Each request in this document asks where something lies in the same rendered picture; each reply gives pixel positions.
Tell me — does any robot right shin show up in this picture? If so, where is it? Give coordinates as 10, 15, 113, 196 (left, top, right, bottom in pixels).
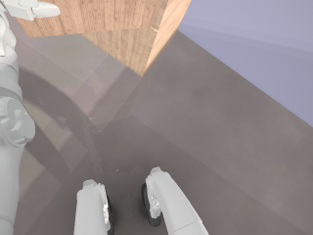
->
147, 166, 169, 218

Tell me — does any robot left upper arm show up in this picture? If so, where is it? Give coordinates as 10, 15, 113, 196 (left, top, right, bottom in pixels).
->
0, 96, 35, 235

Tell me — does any left robot hand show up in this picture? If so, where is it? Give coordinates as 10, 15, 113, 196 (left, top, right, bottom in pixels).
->
0, 0, 61, 21

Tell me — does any robot left thigh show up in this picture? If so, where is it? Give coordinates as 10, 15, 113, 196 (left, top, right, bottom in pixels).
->
73, 183, 109, 235

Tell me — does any left robot forearm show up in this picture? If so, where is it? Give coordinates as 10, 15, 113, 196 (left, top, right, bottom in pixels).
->
0, 9, 22, 104

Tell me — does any cupboard door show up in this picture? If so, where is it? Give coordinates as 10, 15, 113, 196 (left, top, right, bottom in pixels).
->
16, 0, 159, 38

